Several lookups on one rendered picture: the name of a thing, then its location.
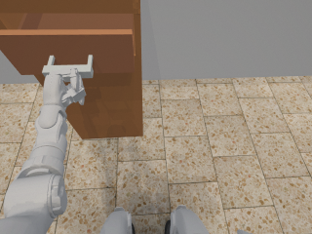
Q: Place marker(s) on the robot left thigh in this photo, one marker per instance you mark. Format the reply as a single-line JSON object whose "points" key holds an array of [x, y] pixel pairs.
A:
{"points": [[119, 222]]}

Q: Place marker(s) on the left robot upper arm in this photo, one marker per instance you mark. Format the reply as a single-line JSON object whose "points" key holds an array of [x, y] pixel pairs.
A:
{"points": [[33, 203]]}

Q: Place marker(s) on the drawer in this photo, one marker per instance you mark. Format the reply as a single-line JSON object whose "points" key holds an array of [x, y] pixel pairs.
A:
{"points": [[71, 38]]}

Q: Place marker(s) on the cabinet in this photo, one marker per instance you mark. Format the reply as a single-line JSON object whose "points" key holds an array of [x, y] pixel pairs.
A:
{"points": [[113, 101]]}

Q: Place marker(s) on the left robot hand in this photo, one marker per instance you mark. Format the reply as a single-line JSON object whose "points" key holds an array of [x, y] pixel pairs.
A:
{"points": [[55, 92]]}

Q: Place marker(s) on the robot left shin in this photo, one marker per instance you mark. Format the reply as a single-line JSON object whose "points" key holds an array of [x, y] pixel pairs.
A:
{"points": [[118, 209]]}

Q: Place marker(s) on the handle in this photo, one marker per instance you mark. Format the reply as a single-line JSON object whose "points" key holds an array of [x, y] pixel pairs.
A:
{"points": [[85, 70]]}

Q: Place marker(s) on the left robot forearm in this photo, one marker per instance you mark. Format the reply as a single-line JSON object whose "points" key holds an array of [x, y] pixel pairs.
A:
{"points": [[48, 152]]}

